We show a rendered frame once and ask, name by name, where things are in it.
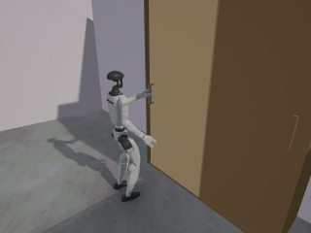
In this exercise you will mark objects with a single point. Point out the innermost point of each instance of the right robot upper arm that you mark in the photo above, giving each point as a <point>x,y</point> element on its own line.
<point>124,104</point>

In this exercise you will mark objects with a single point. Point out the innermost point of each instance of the left robot hand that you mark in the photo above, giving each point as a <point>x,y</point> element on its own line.
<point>145,94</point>

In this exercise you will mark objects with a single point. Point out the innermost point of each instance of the robot left forearm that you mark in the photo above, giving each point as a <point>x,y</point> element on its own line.
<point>134,97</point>

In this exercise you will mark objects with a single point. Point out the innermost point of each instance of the handle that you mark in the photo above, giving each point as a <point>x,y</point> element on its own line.
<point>291,133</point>
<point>150,91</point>

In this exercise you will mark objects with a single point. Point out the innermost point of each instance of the robot right forearm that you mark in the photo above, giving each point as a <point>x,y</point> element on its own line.
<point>131,128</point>

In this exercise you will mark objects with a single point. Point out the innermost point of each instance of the robot right shin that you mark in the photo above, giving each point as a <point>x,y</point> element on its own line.
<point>132,177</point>

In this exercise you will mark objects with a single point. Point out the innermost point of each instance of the right robot hand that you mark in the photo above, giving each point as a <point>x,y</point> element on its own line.
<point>148,141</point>

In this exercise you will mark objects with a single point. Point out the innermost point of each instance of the robot head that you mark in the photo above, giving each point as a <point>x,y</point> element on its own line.
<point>115,76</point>

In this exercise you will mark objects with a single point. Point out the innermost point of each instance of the wardrobe door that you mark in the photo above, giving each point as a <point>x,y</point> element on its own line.
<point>182,38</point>
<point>261,78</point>

